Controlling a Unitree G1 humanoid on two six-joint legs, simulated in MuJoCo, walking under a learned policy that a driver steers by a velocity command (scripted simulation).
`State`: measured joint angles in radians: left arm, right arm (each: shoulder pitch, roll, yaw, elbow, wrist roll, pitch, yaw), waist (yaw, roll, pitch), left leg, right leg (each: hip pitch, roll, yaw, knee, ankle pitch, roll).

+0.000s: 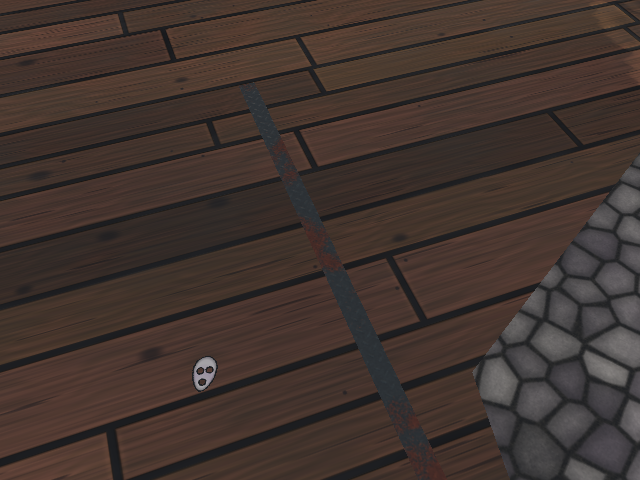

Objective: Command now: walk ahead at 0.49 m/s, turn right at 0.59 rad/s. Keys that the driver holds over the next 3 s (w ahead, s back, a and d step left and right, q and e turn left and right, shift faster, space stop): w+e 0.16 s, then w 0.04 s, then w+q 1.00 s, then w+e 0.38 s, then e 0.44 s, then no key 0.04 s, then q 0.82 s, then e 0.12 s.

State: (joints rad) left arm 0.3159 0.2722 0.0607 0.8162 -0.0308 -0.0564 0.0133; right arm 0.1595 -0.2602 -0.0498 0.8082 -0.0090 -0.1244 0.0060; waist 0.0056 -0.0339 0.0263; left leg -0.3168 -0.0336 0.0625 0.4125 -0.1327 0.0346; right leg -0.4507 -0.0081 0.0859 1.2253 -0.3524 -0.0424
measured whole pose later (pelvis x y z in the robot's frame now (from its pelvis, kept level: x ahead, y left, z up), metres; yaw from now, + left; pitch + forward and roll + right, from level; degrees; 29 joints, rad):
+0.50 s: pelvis +0.26 -0.09 +0.00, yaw -5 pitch +2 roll +1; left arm 0.19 0.24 0.05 0.69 0.00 -0.09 -0.03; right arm 0.30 -0.29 -0.05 0.91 0.04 -0.08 0.01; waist -0.02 0.02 0.03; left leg -0.43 0.07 -0.04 1.19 -0.38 0.02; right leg -0.36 -0.02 -0.10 0.52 -0.19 -0.04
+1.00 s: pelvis +0.53 -0.03 -0.02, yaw +12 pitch +2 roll -1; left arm 0.27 0.27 0.07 0.82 -0.03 -0.10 0.01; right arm 0.14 -0.28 -0.08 0.74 0.02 -0.05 0.05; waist 0.01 0.00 0.06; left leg -0.48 -0.06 0.05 0.65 -0.21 0.11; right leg -0.25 -0.06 -0.03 1.19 -0.49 0.02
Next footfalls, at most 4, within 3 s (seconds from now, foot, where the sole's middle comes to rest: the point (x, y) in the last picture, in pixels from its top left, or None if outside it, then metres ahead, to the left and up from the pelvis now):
0.36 right None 0.34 -0.19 -0.77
0.92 left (308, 401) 0.64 0.06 -0.77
1.44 right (347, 273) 0.98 -0.03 -0.77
1.90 left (265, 218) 1.16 0.18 -0.77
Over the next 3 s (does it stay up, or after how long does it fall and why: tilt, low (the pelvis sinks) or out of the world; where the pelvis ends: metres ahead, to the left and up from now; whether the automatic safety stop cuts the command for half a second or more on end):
stays up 1.05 0.09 0.00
